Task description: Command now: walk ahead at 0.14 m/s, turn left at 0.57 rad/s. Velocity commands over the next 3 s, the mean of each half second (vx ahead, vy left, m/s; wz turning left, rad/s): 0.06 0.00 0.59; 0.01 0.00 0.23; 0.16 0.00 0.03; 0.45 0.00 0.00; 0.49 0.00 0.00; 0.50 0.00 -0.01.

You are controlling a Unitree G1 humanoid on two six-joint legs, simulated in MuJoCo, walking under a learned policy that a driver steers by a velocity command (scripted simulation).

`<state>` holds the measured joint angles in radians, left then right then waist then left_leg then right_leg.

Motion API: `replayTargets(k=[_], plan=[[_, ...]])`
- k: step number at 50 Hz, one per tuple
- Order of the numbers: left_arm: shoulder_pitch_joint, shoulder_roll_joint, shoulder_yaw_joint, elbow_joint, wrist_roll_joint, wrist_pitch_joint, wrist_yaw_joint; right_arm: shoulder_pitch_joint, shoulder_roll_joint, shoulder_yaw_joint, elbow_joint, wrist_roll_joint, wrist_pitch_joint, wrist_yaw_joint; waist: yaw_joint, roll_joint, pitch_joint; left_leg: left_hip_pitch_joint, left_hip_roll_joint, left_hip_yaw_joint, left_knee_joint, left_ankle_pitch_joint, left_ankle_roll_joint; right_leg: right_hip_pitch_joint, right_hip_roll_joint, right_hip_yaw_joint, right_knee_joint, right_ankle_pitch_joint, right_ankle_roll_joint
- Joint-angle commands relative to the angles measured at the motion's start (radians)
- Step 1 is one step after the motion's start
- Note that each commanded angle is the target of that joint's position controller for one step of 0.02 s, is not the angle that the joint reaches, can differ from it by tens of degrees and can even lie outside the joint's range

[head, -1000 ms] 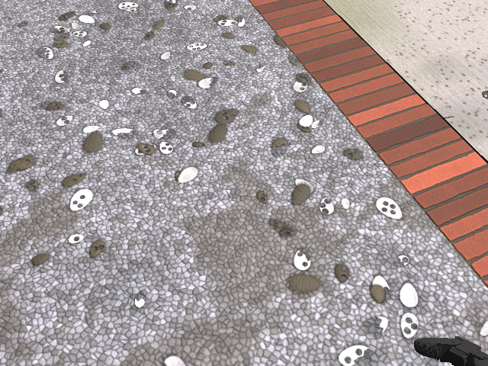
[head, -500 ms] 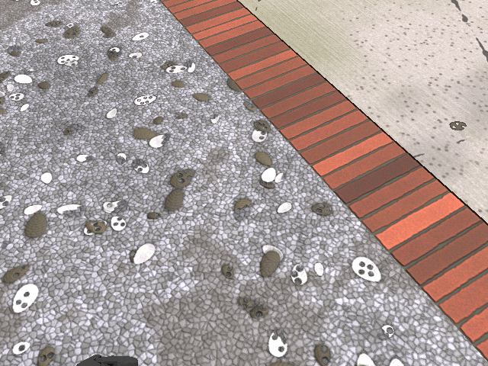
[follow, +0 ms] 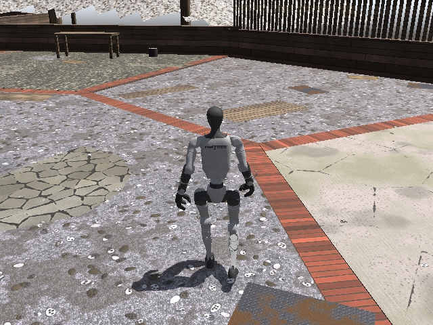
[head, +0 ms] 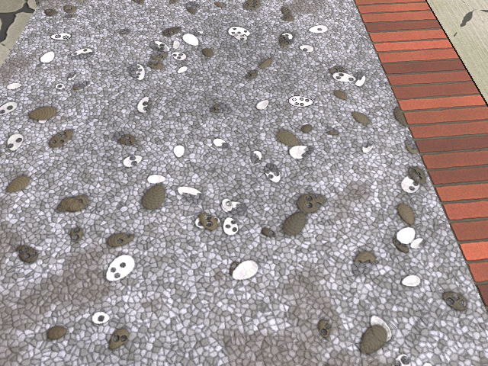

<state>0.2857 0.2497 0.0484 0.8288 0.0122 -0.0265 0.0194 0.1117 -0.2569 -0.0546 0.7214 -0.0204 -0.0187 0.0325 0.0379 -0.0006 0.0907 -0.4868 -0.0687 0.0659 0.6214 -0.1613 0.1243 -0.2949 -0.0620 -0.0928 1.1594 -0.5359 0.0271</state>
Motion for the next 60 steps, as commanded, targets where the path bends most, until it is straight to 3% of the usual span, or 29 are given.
replayTargets(k=[1,2,3,5,7,11,14,20,22,24,25,26,27,28,29,30,32,37,40,42,44,45,46,47,48,51,54,58,60], plan=[[0.011,0.099,0.016,-0.086,0.011,0.002,0.003,0.141,-0.152,-0.051,-0.033,0.027,0.021,-0.032,-0.057,0.01,-0.213,0.437,0.327,-0.416,-0.249,0.599,0.192,-0.327,-0.016,0.122,0.159,0.073,0.007],[0.012,0.103,0.018,-0.092,0.022,0.015,0.003,0.119,-0.125,-0.043,-0.033,0.031,0.024,-0.037,-0.031,0.037,-0.171,0.352,0.278,-0.376,-0.271,0.56,0.161,-0.286,-0.027,0.129,0.095,0.096,0.011],[0.038,0.104,0.019,-0.082,0.03,0.033,0.003,0.106,-0.112,-0.038,-0.035,0.025,0.025,-0.037,-0.016,0.047,-0.174,0.298,0.253,-0.351,-0.288,0.529,0.138,-0.232,-0.021,0.125,0.066,0.118,0.012],[0.052,0.091,0.017,-0.081,0.026,0.054,0.001,0.112,-0.14,-0.046,-0.036,0.013,0.016,-0.028,-0.005,0.038,-0.201,0.257,0.228,-0.343,-0.299,0.496,0.121,-0.19,0.0,0.122,0.024,0.139,0.013],[0.025,0.084,0.016,-0.092,0.024,0.063,0.002,0.116,-0.164,-0.056,-0.039,0.009,0.016,-0.026,-0.011,0.045,-0.204,0.237,0.213,-0.358,-0.318,0.369,0.11,-0.2,0.008,0.128,-0.026,0.165,0.014],[-0.068,0.096,0.021,-0.124,0.024,0.075,0.006,0.138,-0.167,-0.06,-0.045,0.008,0.036,-0.03,-0.048,0.086,-0.17,0.24,0.195,-0.445,-0.37,-0.002,0.091,-0.26,0.019,0.153,-0.128,0.197,0.023],[-0.114,0.099,0.021,-0.141,0.018,0.073,0.008,0.161,-0.171,-0.064,-0.045,0.004,0.045,-0.032,-0.069,0.101,-0.143,0.261,0.193,-0.513,-0.386,-0.151,0.088,-0.277,0.035,0.168,-0.206,0.192,0.023],[-0.129,0.098,0.012,-0.16,-0.002,0.053,0.016,0.166,-0.179,-0.071,-0.049,-0.006,0.054,-0.025,-0.079,0.121,-0.14,0.269,0.177,-0.591,-0.345,-0.079,0.084,-0.162,0.098,0.17,-0.379,0.127,-0.011],[-0.096,0.102,0.01,-0.16,-0.012,0.045,0.02,0.15,-0.181,-0.073,-0.052,-0.006,0.058,-0.02,-0.065,0.134,-0.144,0.256,0.168,-0.621,-0.332,-0.015,0.07,-0.08,0.124,0.167,-0.477,0.109,-0.031],[-0.021,0.103,0.01,-0.145,-0.016,0.035,0.029,0.121,-0.177,-0.073,-0.054,0.005,0.062,-0.017,-0.022,0.13,-0.143,0.202,0.135,-0.626,-0.312,-0.024,0.025,0.066,0.142,0.156,-0.68,0.175,-0.054],[0.022,0.121,0.015,-0.133,-0.009,0.028,0.038,0.111,-0.16,-0.067,-0.056,0.016,0.061,-0.022,0.0,0.105,-0.142,0.144,0.093,-0.591,-0.281,-0.115,-0.024,0.166,0.103,0.171,-0.824,0.248,-0.068],[-0.01,0.199,0.029,-0.15,0.006,0.026,0.046,0.159,-0.101,-0.052,-0.059,0.024,0.057,-0.028,-0.04,-0.06,-0.146,0.06,-0.001,-0.473,-0.116,-0.314,-0.086,0.223,-0.092,0.365,-0.94,0.155,-0.116],[-0.106,0.266,0.038,-0.194,0.017,0.03,0.04,0.158,-0.109,-0.057,-0.07,0.022,0.051,-0.036,-0.05,-0.212,-0.1,-0.087,-0.164,-0.229,0.114,-0.376,-0.118,0.169,-0.305,0.627,-1.002,0.19,-0.214],[-0.1,0.23,0.036,-0.181,0.025,0.032,0.031,0.134,-0.179,-0.073,-0.06,-0.018,0.048,-0.038,-0.05,-0.118,-0.078,-0.036,-0.087,-0.232,0.301,-0.365,-0.132,0.058,-0.314,0.58,-0.944,0.377,-0.271],[-0.138,0.164,0.017,-0.185,0.013,0.028,0.023,0.16,-0.171,-0.073,-0.042,-0.015,0.049,-0.031,-0.086,-0.073,-0.083,0.01,-0.082,-0.243,0.379,-0.317,-0.132,0.032,-0.248,0.482,-0.912,0.494,-0.256],[-0.168,0.136,0.01,-0.187,0.009,0.025,0.015,0.19,-0.156,-0.068,-0.022,-0.011,0.055,-0.026,-0.104,-0.073,-0.082,0.027,-0.082,-0.236,0.441,-0.268,-0.138,0.033,-0.182,0.382,-0.888,0.571,-0.227],[-0.163,0.126,0.006,-0.191,0.008,0.023,0.013,0.21,-0.143,-0.06,-0.005,-0.006,0.068,-0.016,-0.092,-0.141,-0.103,0.004,-0.086,-0.213,0.512,-0.252,-0.154,0.101,-0.128,0.299,-0.853,0.712,-0.215],[-0.045,0.136,0.008,-0.14,0.006,0.017,0.012,0.104,-0.095,-0.027,-0.014,0.011,0.083,-0.021,-0.02,-0.148,-0.12,0.028,-0.042,-0.188,0.255,-0.284,-0.184,0.262,-0.132,0.28,-0.799,0.828,-0.225],[-0.036,0.158,0.013,-0.119,0.011,0.024,0.001,0.085,-0.085,-0.009,-0.001,0.023,0.087,-0.029,-0.005,-0.194,-0.128,0.176,-0.017,-0.102,0.04,-0.325,-0.168,0.235,-0.123,0.276,-0.782,0.83,-0.222],[-0.027,0.166,0.017,-0.098,0.008,0.034,-0.004,0.106,-0.082,-0.003,0.021,0.029,0.081,-0.038,-0.021,-0.195,-0.123,0.253,-0.012,-0.074,-0.134,-0.226,-0.147,0.224,-0.116,0.282,-0.75,0.877,-0.211],[-0.024,0.151,0.013,-0.083,0.001,0.033,-0.004,0.137,-0.092,0.004,0.049,0.015,0.061,-0.05,-0.046,-0.138,-0.135,0.434,0.041,-0.131,-0.371,0.048,-0.117,0.135,-0.104,0.277,-0.72,0.813,-0.142],[-0.012,0.121,0.005,-0.093,-0.002,0.023,-0.009,0.137,-0.139,0.001,0.048,-0.002,0.046,-0.058,-0.029,-0.05,-0.178,0.548,0.157,-0.248,-0.36,0.13,-0.093,0.051,-0.079,0.252,-0.697,0.666,-0.096],[0.005,0.07,-0.01,-0.099,-0.012,0.017,-0.012,0.067,-0.18,-0.003,0.051,0.002,0.04,-0.06,0.028,0.11,-0.145,0.474,0.248,-0.322,-0.291,0.332,-0.038,0.037,0.012,0.173,-0.756,0.416,-0.067],[-0.015,0.082,-0.012,-0.067,-0.001,0.024,-0.005,0.04,-0.114,0.014,0.055,0.012,0.034,-0.053,0.001,0.094,-0.142,0.391,0.249,-0.303,-0.276,0.264,-0.02,0.138,0.013,0.163,-0.799,0.338,-0.058],[-0.044,0.107,-0.004,-0.055,0.003,0.028,-0.003,0.027,-0.102,0.019,0.057,0.011,0.029,-0.05,-0.016,0.084,-0.098,0.368,0.199,-0.278,-0.281,0.171,-0.042,0.135,0.02,0.173,-0.8,0.378,-0.056],[-0.051,0.118,0.001,-0.026,0.001,0.031,-0.01,0.078,-0.112,0.024,0.114,0.013,0.021,-0.063,-0.028,0.106,-0.073,0.337,0.155,-0.253,-0.304,0.117,-0.068,0.167,0.002,0.18,-0.799,0.476,-0.057],[-0.031,0.101,-0.005,0.027,-0.001,0.03,-0.007,0.08,-0.101,0.03,0.147,0.013,0.018,-0.064,-0.025,0.053,-0.057,0.335,0.153,-0.251,-0.312,0.087,-0.066,0.162,-0.001,0.181,-0.816,0.464,-0.052],[-0.03,0.093,-0.008,0.082,0.0,0.034,-0.004,0.079,-0.1,0.034,0.192,0.013,0.015,-0.066,-0.022,0.031,-0.04,0.307,0.15,-0.255,-0.336,0.033,-0.061,0.175,-0.004,0.184,-0.827,0.446,-0.047],[-0.028,0.095,-0.005,0.102,0.004,0.036,-0.006,0.108,-0.131,0.023,0.218,0.012,0.02,-0.066,-0.032,0.056,-0.052,0.304,0.136,-0.278,-0.367,-0.271,-0.031,0.15,0.046,0.135,-0.759,0.243,-0.056]])
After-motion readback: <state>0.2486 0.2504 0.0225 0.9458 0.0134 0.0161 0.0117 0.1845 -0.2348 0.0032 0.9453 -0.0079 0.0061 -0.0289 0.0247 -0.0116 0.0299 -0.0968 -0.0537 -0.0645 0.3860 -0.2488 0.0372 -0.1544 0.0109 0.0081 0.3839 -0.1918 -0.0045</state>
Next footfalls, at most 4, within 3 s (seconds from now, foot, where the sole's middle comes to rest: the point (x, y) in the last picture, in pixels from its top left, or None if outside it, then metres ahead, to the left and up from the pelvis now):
0.52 right None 0.13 -0.13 -0.75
0.90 left None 0.01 0.06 -0.75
1.92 left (193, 360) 0.42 0.17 -0.75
2.46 right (214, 238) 0.77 0.14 -0.75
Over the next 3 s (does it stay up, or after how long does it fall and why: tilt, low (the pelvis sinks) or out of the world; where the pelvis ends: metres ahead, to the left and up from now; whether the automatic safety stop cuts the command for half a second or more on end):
stays up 0.86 0.28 0.01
